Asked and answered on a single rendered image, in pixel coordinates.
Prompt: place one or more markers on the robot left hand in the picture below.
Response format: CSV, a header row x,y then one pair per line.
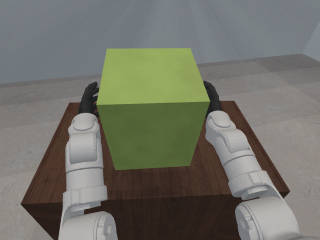
x,y
87,100

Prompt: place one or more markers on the robot right hand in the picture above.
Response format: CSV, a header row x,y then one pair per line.
x,y
215,103

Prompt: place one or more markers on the left robot forearm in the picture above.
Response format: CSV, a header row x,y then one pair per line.
x,y
85,187

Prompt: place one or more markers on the carton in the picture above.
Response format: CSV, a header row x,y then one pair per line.
x,y
152,104

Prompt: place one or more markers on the right robot forearm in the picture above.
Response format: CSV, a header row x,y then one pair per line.
x,y
246,178

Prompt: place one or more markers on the pedestal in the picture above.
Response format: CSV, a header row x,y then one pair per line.
x,y
166,203

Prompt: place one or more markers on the right robot upper arm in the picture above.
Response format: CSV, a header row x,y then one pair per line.
x,y
267,218

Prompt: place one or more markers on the left robot upper arm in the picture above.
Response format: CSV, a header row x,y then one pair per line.
x,y
92,226

